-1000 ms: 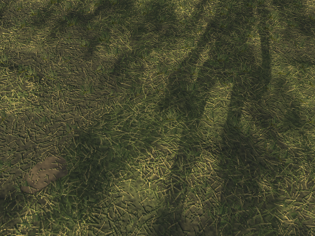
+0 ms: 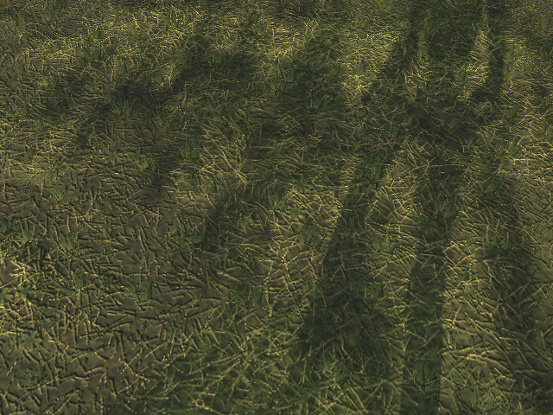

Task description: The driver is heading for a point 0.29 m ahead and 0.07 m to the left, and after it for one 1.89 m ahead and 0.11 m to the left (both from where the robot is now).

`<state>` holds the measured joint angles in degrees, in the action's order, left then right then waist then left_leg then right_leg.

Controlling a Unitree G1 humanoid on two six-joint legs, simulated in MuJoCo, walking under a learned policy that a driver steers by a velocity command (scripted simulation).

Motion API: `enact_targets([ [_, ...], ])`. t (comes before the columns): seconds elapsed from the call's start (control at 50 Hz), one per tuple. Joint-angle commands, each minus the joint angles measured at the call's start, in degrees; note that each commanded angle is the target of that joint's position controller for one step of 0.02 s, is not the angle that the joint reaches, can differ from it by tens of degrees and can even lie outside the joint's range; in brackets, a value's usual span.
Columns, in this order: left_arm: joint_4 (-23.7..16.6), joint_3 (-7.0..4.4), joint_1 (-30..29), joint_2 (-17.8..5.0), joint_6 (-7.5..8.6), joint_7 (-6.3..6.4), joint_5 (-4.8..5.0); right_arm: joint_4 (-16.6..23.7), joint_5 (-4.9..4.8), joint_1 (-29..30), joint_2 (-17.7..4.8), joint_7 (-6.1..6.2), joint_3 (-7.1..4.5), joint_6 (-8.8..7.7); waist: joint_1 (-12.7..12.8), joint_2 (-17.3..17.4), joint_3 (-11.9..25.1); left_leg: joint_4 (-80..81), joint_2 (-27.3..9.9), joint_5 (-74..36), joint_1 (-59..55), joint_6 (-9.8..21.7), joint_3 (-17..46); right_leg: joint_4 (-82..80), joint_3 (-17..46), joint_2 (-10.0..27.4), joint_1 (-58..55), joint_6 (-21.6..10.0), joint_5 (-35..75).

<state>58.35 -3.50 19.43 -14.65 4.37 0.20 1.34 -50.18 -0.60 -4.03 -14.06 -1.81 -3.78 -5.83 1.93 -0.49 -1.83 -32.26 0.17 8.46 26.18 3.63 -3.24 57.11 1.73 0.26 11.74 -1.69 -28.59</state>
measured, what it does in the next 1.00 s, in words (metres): walks ahead: right foot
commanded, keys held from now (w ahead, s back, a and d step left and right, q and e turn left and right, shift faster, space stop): w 1.00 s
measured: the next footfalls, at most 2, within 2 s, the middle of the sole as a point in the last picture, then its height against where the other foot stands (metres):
right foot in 0.48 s outside the picture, level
left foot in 1.04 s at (258, 293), level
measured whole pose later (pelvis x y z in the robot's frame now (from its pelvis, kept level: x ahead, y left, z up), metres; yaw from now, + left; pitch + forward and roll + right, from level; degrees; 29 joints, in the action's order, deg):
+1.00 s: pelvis +0.55 -0.03 +0.01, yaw +0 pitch +2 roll -2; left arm 58.6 -3.7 21.6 -14.2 3.9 0.4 0.8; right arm -49.3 -1.2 -0.2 -13.4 -1.9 -3.0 -4.6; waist 4.4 1.9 -0.6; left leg -30.1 -4.0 -0.4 33.4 2.4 -0.7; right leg 12.6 -3.3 -2.1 -4.7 -0.9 -19.5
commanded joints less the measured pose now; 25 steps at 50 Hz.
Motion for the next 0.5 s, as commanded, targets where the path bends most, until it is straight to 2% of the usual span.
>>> enact_targets([
  [0.02,-5.3,-1.11,-4.0,-7.0,2.76,0.03,1.09,-0.1,0.31,-10.1,-7.5,0.25,-1.60,-0.20,-5.4,4.1,8.2,17.1,-17.6,3.1,-30.6,9.8,27.1,16.3,2.6,5.2,30.2,-2.0,6.7],
  [0.04,-5.3,-1.54,-5.1,-6.6,2.33,0.39,0.22,0.1,0.84,-7.6,-6.0,0.12,-1.20,-0.29,-3.8,3.1,5.2,18.8,-15.7,-1.2,-23.9,9.4,22.5,12.8,2.3,6.9,27.7,-1.8,9.9],
  [0.06,-5.1,-1.66,-3.8,-5.7,1.56,0.41,0.03,-0.1,1.37,-6.9,-4.9,0.05,-0.80,-0.43,-2.0,4.6,4.9,20.4,-14.4,-3.1,-20.3,9.0,19.6,10.8,2.7,8.2,24.3,-1.8,11.9],
  [0.08,-4.9,-1.60,-2.9,-4.4,0.86,0.46,-0.02,-0.4,1.30,-7.3,-4.8,0.02,-0.77,-0.55,-1.4,5.0,4.6,21.9,-13.8,-4.1,-18.5,9.2,18.0,9.0,2.5,8.5,22.7,-1.5,12.7],
  [0.12,-5.3,-1.58,-4.0,-3.5,-0.03,0.64,-0.25,-1.4,0.97,-9.0,-6.3,0.50,-1.08,-0.79,-0.9,4.4,2.8,24.1,-13.5,-6.6,-16.6,10.0,15.1,5.1,1.9,9.1,24.0,-0.6,15.0],
  [0.18,-7.5,-1.72,-10.1,-3.7,-0.24,0.63,-1.01,-2.4,0.84,-11.9,-7.9,1.58,-1.39,-0.50,-2.1,3.1,0.7,25.6,-13.3,-9.6,-18.3,9.8,12.4,-3.9,1.6,9.1,29.3,1.1,23.3],
  [0.28,-9.9,-0.87,-19.2,-2.1,0.31,-0.39,-0.69,-4.0,0.20,-16.1,-8.0,2.25,-1.22,0.01,-4.8,3.7,-1.3,26.2,-10.8,-9.5,-19.8,7.5,6.7,-19.3,-1.2,6.3,26.8,1.3,35.1],
  [0.36,-12.2,-0.27,-25.1,-2.2,0.76,-1.61,-0.20,-6.1,-0.12,-20.0,-8.5,2.38,-1.49,0.95,-6.6,3.8,-3.4,23.7,-13.3,-10.4,-26.9,7.4,6.5,-25.2,-1.8,5.0,28.3,0.4,32.7],
  [0.4,-13.2,-0.28,-26.0,-3.0,1.16,-2.32,-0.05,-6.7,-0.33,-20.3,-9.1,2.62,-1.85,1.54,-5.9,4.4,-3.5,21.2,-15.2,-13.9,-30.4,6.9,6.9,-27.1,-1.7,4.5,27.9,-0.9,28.9],
  [0.44,-12.7,-1.00,-22.3,-4.9,1.48,-2.64,-0.01,-6.5,-0.41,-18.7,-10.0,2.80,-2.22,2.02,-3.2,5.9,-1.0,16.8,-15.6,-24.8,-31.9,5.6,6.5,-28.3,-3.1,2.5,21.1,-2.5,24.8],
  [0.46,-11.2,-1.90,-16.8,-6.5,1.56,-2.54,-0.20,-6.1,-0.55,-17.1,-10.2,2.84,-2.26,2.29,0.1,6.4,2.4,10.5,-14.2,-34.6,-31.2,4.6,5.0,-29.2,-5.0,0.5,12.7,-3.8,24.6],
  [0.48,-7.9,-3.39,-6.8,-9.4,1.51,-2.18,-0.44,-5.7,-0.38,-16.5,-8.8,2.85,-1.70,2.50,4.4,5.3,8.5,-0.8,-11.1,-36.6,-26.5,2.9,2.7,-28.7,-4.9,0.1,-1.5,-5.6,26.2],
  [0.5,-5.9,-4.55,3.8,-13.9,1.33,-1.55,-1.16,-4.3,0.84,-17.6,-6.9,2.90,-0.73,2.44,6.9,-2.6,17.3,-20.0,-7.1,-17.6,-13.2,0.7,0.1,-27.2,9.1,11.9,-19.9,-9.5,27.0],
])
